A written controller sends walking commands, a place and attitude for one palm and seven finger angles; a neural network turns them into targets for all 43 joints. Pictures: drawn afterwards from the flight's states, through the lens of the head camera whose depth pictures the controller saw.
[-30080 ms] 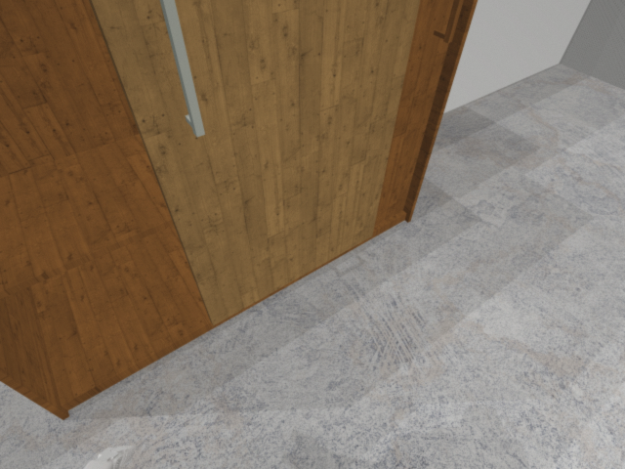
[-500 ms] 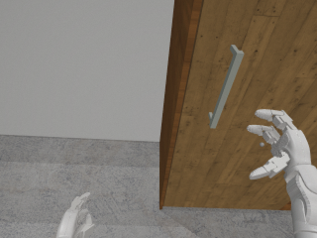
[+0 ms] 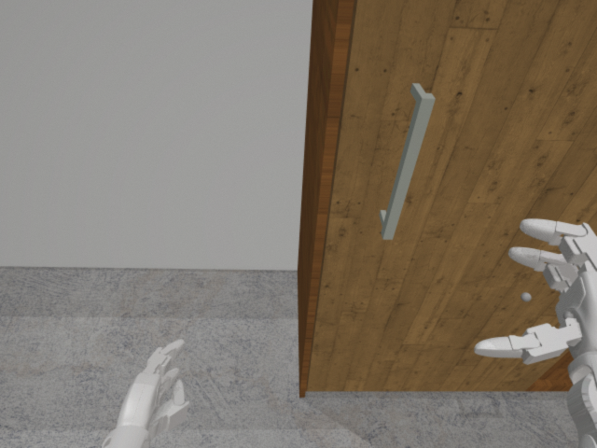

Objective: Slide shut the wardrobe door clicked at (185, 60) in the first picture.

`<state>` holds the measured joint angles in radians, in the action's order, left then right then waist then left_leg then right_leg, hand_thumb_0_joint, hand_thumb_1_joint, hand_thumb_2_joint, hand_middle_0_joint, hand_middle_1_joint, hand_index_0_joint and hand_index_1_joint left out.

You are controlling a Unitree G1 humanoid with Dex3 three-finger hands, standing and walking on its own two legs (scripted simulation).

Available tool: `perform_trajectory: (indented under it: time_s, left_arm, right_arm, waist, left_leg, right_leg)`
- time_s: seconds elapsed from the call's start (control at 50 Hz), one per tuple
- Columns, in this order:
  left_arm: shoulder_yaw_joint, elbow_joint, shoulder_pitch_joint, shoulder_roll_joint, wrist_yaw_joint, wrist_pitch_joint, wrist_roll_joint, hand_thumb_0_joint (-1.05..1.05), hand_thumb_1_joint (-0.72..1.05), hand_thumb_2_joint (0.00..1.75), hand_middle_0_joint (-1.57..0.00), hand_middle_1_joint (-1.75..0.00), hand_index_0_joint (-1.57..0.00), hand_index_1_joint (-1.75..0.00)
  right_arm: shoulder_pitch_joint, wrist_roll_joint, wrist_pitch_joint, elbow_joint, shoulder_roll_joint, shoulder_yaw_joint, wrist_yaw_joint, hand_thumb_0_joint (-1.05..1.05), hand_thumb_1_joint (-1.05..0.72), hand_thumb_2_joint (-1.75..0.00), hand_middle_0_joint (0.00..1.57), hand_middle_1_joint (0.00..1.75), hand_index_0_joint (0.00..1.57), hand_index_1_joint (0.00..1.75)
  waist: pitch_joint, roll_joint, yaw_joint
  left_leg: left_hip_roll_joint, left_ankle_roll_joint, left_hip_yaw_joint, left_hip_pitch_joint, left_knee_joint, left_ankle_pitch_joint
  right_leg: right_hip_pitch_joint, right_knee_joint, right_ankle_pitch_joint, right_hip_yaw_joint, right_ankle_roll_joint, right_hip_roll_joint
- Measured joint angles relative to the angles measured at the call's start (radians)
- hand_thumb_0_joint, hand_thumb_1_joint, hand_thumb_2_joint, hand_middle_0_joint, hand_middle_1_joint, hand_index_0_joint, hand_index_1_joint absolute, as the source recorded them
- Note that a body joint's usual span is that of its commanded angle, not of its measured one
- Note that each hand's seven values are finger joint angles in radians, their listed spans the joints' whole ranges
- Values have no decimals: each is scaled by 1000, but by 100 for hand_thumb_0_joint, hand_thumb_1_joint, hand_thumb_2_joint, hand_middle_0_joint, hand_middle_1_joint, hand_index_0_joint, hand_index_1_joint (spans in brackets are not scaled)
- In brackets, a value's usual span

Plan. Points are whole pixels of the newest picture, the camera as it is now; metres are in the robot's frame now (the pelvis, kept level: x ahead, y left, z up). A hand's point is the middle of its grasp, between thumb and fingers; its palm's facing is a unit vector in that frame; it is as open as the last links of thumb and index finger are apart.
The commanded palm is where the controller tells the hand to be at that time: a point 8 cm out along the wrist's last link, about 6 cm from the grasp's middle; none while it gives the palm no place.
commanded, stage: draw the hand back to the body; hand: right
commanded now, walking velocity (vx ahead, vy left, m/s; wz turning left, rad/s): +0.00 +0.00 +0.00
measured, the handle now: (400, 169) +0.47 -0.16 +0.17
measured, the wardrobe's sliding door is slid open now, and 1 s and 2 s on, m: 0.00 0.00 0.00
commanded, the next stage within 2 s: step back with the hand held close in 0.96 s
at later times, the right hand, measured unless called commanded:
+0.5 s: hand (549, 315) +0.22 -0.26 +0.16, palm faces +0.40 +0.84 -0.36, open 9.6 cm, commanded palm +0.17 -0.30 +0.18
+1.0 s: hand (553, 325) +0.21 -0.26 +0.16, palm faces +0.43 +0.83 -0.35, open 7.5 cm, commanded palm +0.16 -0.29 +0.18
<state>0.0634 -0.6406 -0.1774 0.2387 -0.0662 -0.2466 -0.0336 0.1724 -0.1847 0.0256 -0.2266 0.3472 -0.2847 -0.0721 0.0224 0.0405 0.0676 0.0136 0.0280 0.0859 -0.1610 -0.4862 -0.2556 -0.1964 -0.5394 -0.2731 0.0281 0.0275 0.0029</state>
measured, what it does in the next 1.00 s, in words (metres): stands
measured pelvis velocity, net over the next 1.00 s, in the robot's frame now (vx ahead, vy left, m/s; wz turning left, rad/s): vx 0.02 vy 0.00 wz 0.01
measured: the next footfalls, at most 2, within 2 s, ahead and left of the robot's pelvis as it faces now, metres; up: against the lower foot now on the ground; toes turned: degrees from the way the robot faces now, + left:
left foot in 1.94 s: -0.02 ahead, +0.10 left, +0.00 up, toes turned -3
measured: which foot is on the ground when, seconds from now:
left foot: down 0.00-1.00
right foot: down 0.00-1.00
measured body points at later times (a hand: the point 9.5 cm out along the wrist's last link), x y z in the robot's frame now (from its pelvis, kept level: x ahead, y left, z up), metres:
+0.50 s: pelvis +0.02 -0.01 +0.01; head -0.01 +0.01 +0.45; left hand +0.21 +0.22 -0.07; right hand +0.19 -0.30 +0.18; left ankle +0.01 +0.10 -0.74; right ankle +0.02 -0.10 -0.74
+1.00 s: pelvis +0.02 +0.00 +0.01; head -0.01 +0.01 +0.45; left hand +0.21 +0.22 -0.07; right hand +0.18 -0.30 +0.18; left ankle +0.01 +0.10 -0.74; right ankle +0.02 -0.10 -0.74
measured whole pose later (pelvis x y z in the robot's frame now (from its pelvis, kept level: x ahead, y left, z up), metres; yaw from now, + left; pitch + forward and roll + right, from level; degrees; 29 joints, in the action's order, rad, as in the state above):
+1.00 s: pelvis +0.02 +0.00 +0.01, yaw +1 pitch -5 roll +1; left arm 0.02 -0.66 -0.19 0.22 -0.06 -0.12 -0.01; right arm 0.45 -0.08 -0.10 -0.36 0.35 -0.31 0.09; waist -0.01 0.05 0.08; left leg 0.02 0.03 0.07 -0.07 -0.40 -0.24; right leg -0.10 -0.45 -0.26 0.04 0.03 0.00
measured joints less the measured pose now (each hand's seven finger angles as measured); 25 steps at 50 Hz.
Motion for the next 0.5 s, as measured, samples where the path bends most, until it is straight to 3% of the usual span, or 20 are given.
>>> perform_trajectory:
  time_s: [0.08, 0.16, 0.5]
  left_arm:
    - [-5, -5, -2, -12, 14, 39, 9, 1, 90, 90, -20, -30, -20, -30]
    - [-11, -25, -24, -14, 16, 63, 19, 1, 90, 90, -20, -30, -20, -30]
    - [-51, -20, -22, -1, 26, 117, 23, 1, 91, 90, -20, -30, -20, -30]
  right_arm:
    - [46, 53, -69, -12, -22, 9, 94, -1, 30, -33, 24, 100, 24, 100]
    - [106, 85, -99, -30, -37, 38, 137, -1, 17, -39, 24, 92, 24, 92]
    - [256, 105, -140, -111, 0, -19, 154, 0, -44, -68, 22, 56, 22, 57]
  waist:
    - [-30, 2, 6]
    - [-35, 12, 11]
    - [-21, 16, 1]
  left_leg:
    - [-3, -3, -7, 5, 16, 12]
    - [-10, -9, -14, 19, 31, 14]
    - [-9, -13, -28, 67, 64, 5]
  right_leg:
    - [10, 22, 12, 7, 3, -3]
    - [30, 48, 18, 13, 9, -12]
    - [85, 86, 7, 25, 9, -13]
